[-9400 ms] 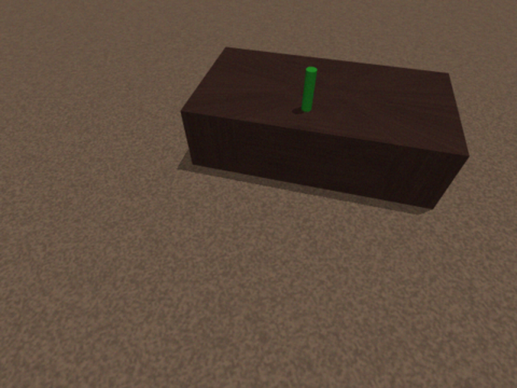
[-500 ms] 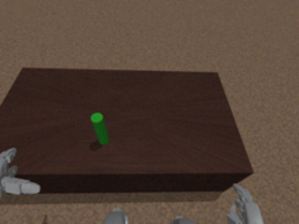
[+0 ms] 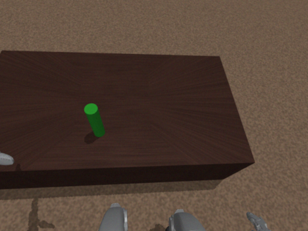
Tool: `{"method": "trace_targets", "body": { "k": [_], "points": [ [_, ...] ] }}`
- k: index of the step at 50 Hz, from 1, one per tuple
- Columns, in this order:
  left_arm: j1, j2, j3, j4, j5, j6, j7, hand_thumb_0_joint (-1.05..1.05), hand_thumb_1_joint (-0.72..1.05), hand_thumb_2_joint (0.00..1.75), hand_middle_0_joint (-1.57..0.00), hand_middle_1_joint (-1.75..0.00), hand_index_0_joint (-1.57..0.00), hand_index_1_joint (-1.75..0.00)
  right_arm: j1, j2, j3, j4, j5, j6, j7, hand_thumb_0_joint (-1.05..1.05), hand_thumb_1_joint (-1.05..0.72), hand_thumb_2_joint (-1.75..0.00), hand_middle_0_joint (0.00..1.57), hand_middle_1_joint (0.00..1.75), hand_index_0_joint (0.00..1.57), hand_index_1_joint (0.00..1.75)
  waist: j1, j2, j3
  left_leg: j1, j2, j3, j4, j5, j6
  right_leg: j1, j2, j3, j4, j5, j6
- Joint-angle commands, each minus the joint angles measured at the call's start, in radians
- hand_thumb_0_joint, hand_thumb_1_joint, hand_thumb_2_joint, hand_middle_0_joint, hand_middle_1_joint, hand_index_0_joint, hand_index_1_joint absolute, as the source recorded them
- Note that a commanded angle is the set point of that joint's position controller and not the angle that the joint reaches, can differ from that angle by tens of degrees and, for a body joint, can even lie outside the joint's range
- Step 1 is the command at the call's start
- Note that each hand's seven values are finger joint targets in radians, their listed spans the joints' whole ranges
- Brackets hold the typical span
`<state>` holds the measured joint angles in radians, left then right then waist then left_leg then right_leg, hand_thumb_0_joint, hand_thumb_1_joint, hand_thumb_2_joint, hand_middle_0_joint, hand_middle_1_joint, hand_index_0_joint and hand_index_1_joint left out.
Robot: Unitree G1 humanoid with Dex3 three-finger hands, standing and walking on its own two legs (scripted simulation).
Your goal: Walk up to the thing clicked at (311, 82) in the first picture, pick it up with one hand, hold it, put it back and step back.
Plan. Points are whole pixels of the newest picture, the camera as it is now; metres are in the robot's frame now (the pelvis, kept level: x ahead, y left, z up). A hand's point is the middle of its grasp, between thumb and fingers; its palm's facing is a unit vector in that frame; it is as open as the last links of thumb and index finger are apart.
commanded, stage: go down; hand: left
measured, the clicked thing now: (95, 121) +0.53 +0.21 -0.25
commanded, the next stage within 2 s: approach in 0.70 s
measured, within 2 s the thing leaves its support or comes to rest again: neither
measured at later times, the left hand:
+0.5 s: hand out of the picture +0.38 +0.39 +0.02, palm faces +0.22 -0.97 -0.10, open 17.4 cm
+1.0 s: hand (0, 116) +0.40 +0.39 +0.01, palm faces +0.23 -0.97 -0.04, open 17.5 cm
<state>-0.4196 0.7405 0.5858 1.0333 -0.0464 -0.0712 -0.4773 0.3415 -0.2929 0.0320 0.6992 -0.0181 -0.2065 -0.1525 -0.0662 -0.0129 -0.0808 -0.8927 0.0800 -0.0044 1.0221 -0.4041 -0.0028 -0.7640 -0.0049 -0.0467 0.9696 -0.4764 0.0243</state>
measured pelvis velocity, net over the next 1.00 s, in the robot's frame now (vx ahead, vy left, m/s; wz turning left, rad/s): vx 0.00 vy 0.01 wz -0.01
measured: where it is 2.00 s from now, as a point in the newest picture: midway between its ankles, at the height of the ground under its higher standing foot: outside the picture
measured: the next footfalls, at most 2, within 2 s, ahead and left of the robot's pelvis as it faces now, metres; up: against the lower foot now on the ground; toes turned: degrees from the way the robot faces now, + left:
none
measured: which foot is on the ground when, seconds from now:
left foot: down 0.00-1.00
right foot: down 0.00-1.00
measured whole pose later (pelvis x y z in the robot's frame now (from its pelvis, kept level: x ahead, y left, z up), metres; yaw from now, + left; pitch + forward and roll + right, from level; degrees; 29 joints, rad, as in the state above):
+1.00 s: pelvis +0.00 +0.01 -0.02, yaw -1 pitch +22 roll -5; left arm -0.65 0.86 0.66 1.23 -0.12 -0.27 -0.54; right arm 0.33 -0.30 0.07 0.69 -0.04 -0.15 -0.12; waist -0.10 -0.02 -0.10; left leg -1.09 0.09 -0.03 1.14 -0.45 0.01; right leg -0.94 0.00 -0.06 1.07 -0.51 0.03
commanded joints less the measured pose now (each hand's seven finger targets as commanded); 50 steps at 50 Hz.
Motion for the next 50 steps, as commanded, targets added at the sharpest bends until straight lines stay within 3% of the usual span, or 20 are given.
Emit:
{"method": "trace_targets", "body": {
  "k": [1,5,10,12,17,21,26,29,32,33,37,39,41,45,46,48,50],
  "points": [
    [-0.271,0.425,0.086,-0.152,-0.023,-0.090,0.000,0.00,-0.53,0.04,-0.08,-0.02,-0.06,-0.03,0.072,-0.203,-0.068,-0.087,-0.003,-0.028,-0.020,0.00,-0.88,-0.89,0.20,0.30,0.20,0.30,0.029,0.193,-0.317,0.364,-0.027,-0.045,-0.153,0.154,0.012,-0.033,0.033,-0.008,-0.127,0.143,-0.050],
    [-0.294,0.429,0.089,-0.117,-0.031,-0.106,-0.014,0.00,-0.53,0.04,-0.08,-0.02,-0.06,-0.04,0.081,-0.205,-0.063,-0.087,-0.006,-0.015,-0.021,0.00,-0.88,-0.90,0.20,0.30,0.20,0.30,0.008,0.175,-0.350,0.368,-0.028,-0.034,-0.119,0.216,0.018,-0.025,0.033,-0.002,-0.131,0.193,-0.045],
    [-0.325,0.452,0.097,-0.112,-0.035,-0.128,-0.024,0.00,-0.52,0.05,-0.08,-0.03,-0.06,-0.04,0.082,-0.208,-0.057,-0.091,-0.008,-0.002,-0.018,0.00,-0.88,-0.90,0.20,0.30,0.20,0.30,0.010,0.177,-0.355,0.354,-0.030,-0.032,-0.109,0.224,0.019,-0.028,0.030,0.001,-0.124,0.198,-0.047],
    [-0.340,0.463,0.106,-0.111,-0.041,-0.132,-0.032,0.00,-0.53,0.04,-0.08,-0.03,-0.06,-0.04,0.091,-0.211,-0.053,-0.090,-0.011,0.003,-0.020,0.00,-0.88,-0.90,0.20,0.30,0.20,0.30,0.004,0.173,-0.400,0.382,-0.028,-0.031,-0.085,0.301,0.024,-0.013,0.029,0.003,-0.122,0.260,-0.041],
    [-0.357,0.473,0.109,-0.102,-0.039,-0.137,-0.040,0.00,-0.54,0.05,-0.09,-0.04,-0.06,-0.06,0.095,-0.210,-0.055,-0.078,-0.014,0.013,-0.017,0.00,-0.88,-0.90,0.20,0.30,0.20,0.30,0.007,0.204,-0.403,0.398,-0.025,-0.042,-0.075,0.344,0.021,-0.045,0.032,-0.005,-0.108,0.271,-0.042],
    [-0.375,0.479,0.113,-0.104,-0.041,-0.145,-0.042,0.00,-0.54,0.05,-0.08,-0.03,-0.06,-0.05,0.095,-0.213,-0.056,-0.076,-0.014,0.018,-0.013,0.00,-0.88,-0.90,0.20,0.30,0.20,0.30,0.009,0.231,-0.395,0.409,-0.018,-0.056,-0.087,0.322,0.013,-0.080,0.034,-0.014,-0.098,0.230,-0.048],
    [-0.391,0.493,0.121,-0.101,-0.042,-0.149,-0.041,0.00,-0.54,0.06,-0.09,-0.04,-0.06,-0.06,0.100,-0.211,-0.052,-0.080,-0.017,0.024,-0.012,0.00,-0.89,-0.90,0.20,0.30,0.20,0.30,0.002,0.210,-0.404,0.393,-0.022,-0.048,-0.072,0.333,0.021,-0.056,0.031,-0.008,-0.103,0.258,-0.045],
    [-0.399,0.475,0.108,-0.079,-0.043,-0.152,-0.045,0.00,-0.56,0.05,-0.08,-0.03,-0.06,-0.05,0.094,-0.210,-0.052,-0.077,-0.016,0.026,-0.011,0.00,-0.89,-0.90,0.20,0.30,0.20,0.30,-0.001,0.224,-0.369,0.371,-0.019,-0.055,-0.089,0.256,0.015,-0.093,0.034,-0.012,-0.099,0.197,-0.049],
    [-0.408,0.520,0.135,-0.091,-0.042,-0.159,-0.040,0.00,-0.57,0.05,-0.09,-0.03,-0.06,-0.05,0.099,-0.214,-0.049,-0.086,-0.017,0.029,-0.011,0.00,-0.89,-0.90,0.20,0.30,0.20,0.30,0.005,0.211,-0.401,0.373,-0.023,-0.049,-0.076,0.282,0.021,-0.065,0.031,-0.007,-0.103,0.224,-0.047],
    [-0.423,0.505,0.120,-0.079,-0.040,-0.157,-0.045,0.00,-0.55,0.06,-0.08,-0.04,-0.06,-0.06,0.104,-0.210,-0.047,-0.082,-0.018,0.030,-0.012,0.00,-0.89,-0.90,0.20,0.30,0.20,0.30,-0.008,0.213,-0.404,0.366,-0.023,-0.049,-0.067,0.285,0.021,-0.066,0.032,-0.005,-0.102,0.230,-0.045],
    [-0.421,0.477,0.102,-0.051,-0.046,-0.159,-0.051,0.00,-0.55,0.06,-0.08,-0.03,-0.06,-0.06,0.121,-0.209,-0.046,-0.060,-0.019,0.034,-0.006,0.00,-0.89,-0.90,0.20,0.30,0.20,0.30,-0.008,0.210,-0.381,0.356,-0.021,-0.056,-0.072,0.274,0.019,-0.092,0.034,-0.012,-0.089,0.212,-0.049],
    [-0.452,0.523,0.130,-0.096,-0.045,-0.169,-0.045,0.00,-0.57,0.05,-0.08,-0.03,-0.06,-0.05,0.105,-0.217,-0.048,-0.079,-0.019,0.034,-0.007,0.00,-0.89,-0.90,0.20,0.30,0.20,0.30,-0.003,0.241,-0.412,0.387,-0.017,-0.062,-0.074,0.271,0.014,-0.110,0.034,-0.015,-0.085,0.195,-0.051],
    [-0.460,0.516,0.129,-0.081,-0.048,-0.172,-0.046,0.00,-0.56,0.00,-0.11,-0.01,-0.08,-0.03,0.103,-0.212,-0.044,-0.079,-0.020,0.035,-0.006,0.00,-0.89,-0.89,0.20,0.30,0.20,0.30,-0.006,0.233,-0.387,0.360,-0.017,-0.066,-0.077,0.239,0.013,-0.111,0.036,-0.017,-0.085,0.181,-0.051],
    [-0.432,0.428,0.106,0.013,-0.075,-0.207,-0.058,0.00,-0.58,0.00,-0.11,0.00,-0.09,-0.02,0.106,-0.202,-0.033,-0.062,-0.022,0.033,0.000,0.00,-0.88,-0.89,0.20,0.30,0.20,0.30,-0.028,0.169,-0.339,0.287,-0.015,-0.068,-0.031,0.234,0.020,-0.174,0.038,-0.015,-0.056,0.174,-0.049],
    [-0.443,0.427,0.111,0.017,-0.082,-0.225,-0.058,0.00,-0.59,0.00,-0.11,-0.01,-0.08,-0.03,0.098,-0.206,-0.032,-0.069,-0.024,0.029,0.003,0.00,-0.88,-0.89,0.20,0.30,0.20,0.30,-0.028,0.165,-0.336,0.269,-0.015,-0.070,-0.015,0.243,0.021,-0.193,0.036,-0.016,-0.039,0.175,-0.050],
    [-0.457,0.370,0.088,0.067,-0.104,-0.271,-0.076,0.00,-0.57,0.00,-0.10,-0.02,-0.08,-0.03,0.092,-0.199,-0.028,-0.051,-0.028,0.026,0.011,0.00,-0.87,-0.89,0.20,0.30,0.20,0.30,-0.041,0.161,-0.319,0.219,-0.014,-0.069,0.027,0.211,0.019,-0.259,0.039,-0.014,-0.003,0.152,-0.050],
    [-0.494,0.373,0.113,0.057,-0.127,-0.335,-0.077,0.00,-0.58,0.00,-0.10,-0.03,-0.08,-0.04,0.078,-0.197,-0.021,-0.053,-0.033,0.021,0.022,0.00,-0.87,-0.89,0.20,0.30,0.20,0.30,-0.042,0.128,-0.336,0.155,-0.018,-0.071,0.092,0.219,0.026,-0.303,0.036,-0.011,0.053,0.159,-0.049]
  ]
}}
